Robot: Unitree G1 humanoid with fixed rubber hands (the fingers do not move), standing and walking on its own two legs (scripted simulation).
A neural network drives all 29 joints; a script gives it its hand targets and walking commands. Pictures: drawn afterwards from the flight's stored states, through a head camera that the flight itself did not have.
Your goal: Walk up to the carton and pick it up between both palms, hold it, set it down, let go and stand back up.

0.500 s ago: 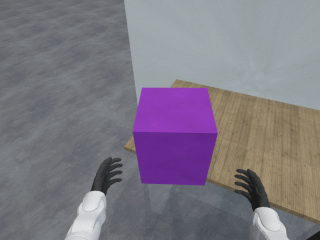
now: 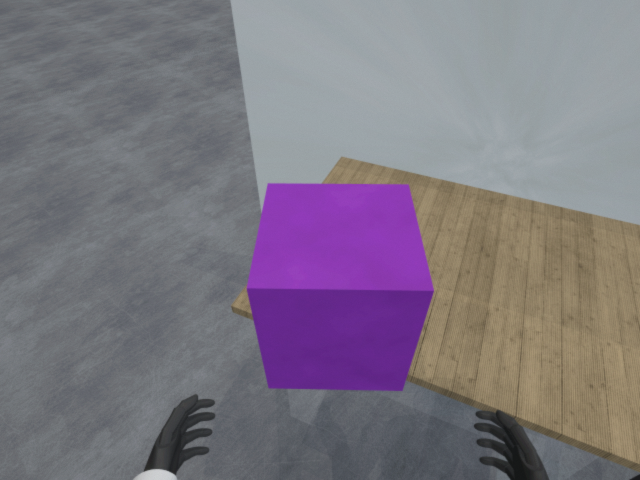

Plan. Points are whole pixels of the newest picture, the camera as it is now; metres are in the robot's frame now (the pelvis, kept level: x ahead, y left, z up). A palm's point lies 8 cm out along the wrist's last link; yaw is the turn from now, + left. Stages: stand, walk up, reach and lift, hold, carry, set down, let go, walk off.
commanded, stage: let go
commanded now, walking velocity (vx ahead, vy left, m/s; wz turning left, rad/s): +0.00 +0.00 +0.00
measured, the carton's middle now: (336, 289) +0.41 +0.01 +0.01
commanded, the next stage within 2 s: stand in 0.34 s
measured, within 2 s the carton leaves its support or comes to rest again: neither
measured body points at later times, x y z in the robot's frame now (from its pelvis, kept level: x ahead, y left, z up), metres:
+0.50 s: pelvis -0.04 -0.02 -0.01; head -0.04 -0.03 +0.44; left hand +0.10 +0.23 -0.09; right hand +0.09 -0.29 -0.11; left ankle -0.03 +0.12 -0.74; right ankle -0.05 -0.12 -0.74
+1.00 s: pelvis -0.07 -0.02 -0.01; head -0.07 -0.03 +0.44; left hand +0.12 +0.19 -0.10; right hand -0.08 -0.29 -0.15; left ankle -0.06 +0.11 -0.74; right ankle -0.12 -0.13 -0.74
